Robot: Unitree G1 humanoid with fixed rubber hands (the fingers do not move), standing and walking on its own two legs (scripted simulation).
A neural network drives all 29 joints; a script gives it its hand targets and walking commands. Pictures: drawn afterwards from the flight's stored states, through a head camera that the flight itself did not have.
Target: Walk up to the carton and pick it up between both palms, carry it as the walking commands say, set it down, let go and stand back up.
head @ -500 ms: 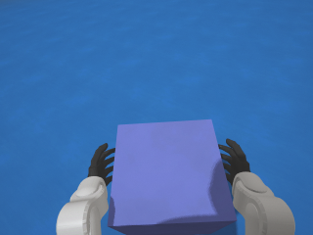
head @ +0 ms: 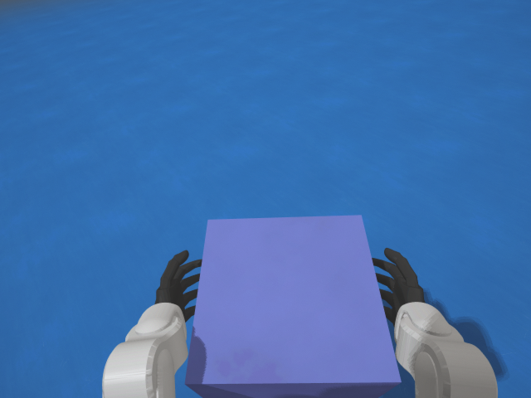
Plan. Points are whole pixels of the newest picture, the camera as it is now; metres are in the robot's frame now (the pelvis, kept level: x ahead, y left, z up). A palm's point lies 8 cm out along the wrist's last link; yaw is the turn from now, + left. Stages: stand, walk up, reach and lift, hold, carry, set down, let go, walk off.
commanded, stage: carry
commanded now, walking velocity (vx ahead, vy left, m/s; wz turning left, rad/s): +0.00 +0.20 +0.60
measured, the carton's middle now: (286, 322) +0.24 +0.00 +0.02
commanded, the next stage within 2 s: none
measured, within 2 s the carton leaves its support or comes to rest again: neither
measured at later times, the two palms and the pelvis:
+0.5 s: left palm out of the picture +0.13 +0.40 +0.08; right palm (199, 328) +0.21 +0.11 +0.08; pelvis -0.05 +0.18 -0.01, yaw +17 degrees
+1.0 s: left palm out of the picture -0.05 +0.59 +0.07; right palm out of the picture +0.13 +0.35 +0.08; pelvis -0.15 +0.33 -0.02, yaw +36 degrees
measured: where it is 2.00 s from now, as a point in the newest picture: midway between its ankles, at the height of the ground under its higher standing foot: outside the picture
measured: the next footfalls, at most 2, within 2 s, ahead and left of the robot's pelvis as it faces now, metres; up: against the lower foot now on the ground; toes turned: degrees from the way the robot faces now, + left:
left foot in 0.28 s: +0.03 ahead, +0.28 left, +0.00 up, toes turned +18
right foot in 0.60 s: +0.01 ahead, +0.13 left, +0.00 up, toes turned +12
